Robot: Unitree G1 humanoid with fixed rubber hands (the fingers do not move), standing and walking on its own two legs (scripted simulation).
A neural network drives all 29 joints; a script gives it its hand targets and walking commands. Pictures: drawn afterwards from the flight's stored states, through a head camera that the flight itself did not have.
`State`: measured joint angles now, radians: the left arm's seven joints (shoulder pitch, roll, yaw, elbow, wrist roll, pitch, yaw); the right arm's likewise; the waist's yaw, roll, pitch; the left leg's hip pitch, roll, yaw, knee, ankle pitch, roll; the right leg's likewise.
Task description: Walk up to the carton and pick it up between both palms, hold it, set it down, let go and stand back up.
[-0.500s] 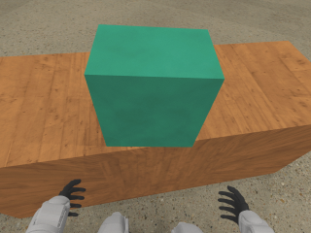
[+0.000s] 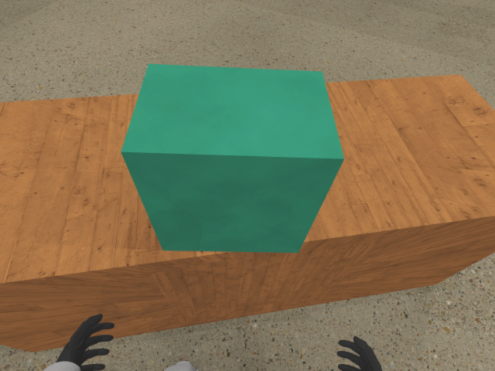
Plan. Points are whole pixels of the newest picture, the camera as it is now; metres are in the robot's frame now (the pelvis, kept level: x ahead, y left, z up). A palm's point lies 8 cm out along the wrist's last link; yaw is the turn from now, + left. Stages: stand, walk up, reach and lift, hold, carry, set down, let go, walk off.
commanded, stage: reach and lift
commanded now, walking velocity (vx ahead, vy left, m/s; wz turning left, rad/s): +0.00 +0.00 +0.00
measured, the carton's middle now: (233, 171) +0.45 +0.03 +0.03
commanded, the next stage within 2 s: none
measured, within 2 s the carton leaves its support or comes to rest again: neither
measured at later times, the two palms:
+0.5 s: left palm (76, 355) +0.17 +0.26 -0.07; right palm (374, 354) +0.17 -0.20 -0.07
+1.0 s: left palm (70, 319) +0.21 +0.27 -0.04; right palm (375, 316) +0.22 -0.21 -0.05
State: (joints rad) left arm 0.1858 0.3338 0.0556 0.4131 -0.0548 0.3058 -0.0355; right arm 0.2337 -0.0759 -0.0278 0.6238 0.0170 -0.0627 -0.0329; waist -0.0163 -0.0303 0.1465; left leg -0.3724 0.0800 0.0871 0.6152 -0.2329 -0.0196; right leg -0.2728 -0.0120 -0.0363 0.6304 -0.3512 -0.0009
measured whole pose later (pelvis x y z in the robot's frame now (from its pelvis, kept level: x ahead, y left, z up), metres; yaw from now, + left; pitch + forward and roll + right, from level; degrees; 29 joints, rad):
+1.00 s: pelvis +0.03 +0.00 +0.01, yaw +1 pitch -2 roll +0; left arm 0.12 0.35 -0.04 0.71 -0.26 -0.34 -0.09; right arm 0.14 -0.15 0.04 0.73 0.24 -0.41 -0.04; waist 0.01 -0.02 0.03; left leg -0.26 0.06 0.08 0.55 -0.25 -0.02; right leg -0.14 -0.02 -0.05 0.53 -0.36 0.00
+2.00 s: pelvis +0.02 +0.00 +0.02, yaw +0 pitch +0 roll +0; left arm -0.28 0.43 0.03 0.44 -0.34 0.16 -0.07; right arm -0.22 -0.27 0.04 0.45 0.38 0.01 -0.14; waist 0.03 -0.02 0.01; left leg -0.24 0.07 0.09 0.41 -0.16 -0.02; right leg -0.13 -0.01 -0.04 0.41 -0.27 0.00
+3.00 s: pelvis +0.00 +0.00 +0.02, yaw +1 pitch +9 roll -1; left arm -0.92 0.57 0.01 0.64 -0.38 0.55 0.01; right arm -0.79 -0.43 -0.01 0.62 0.48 0.41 -0.08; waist -0.05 -0.03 -0.10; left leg -0.44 0.07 0.06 0.38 -0.08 -0.01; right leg -0.32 0.00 -0.06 0.36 -0.19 0.00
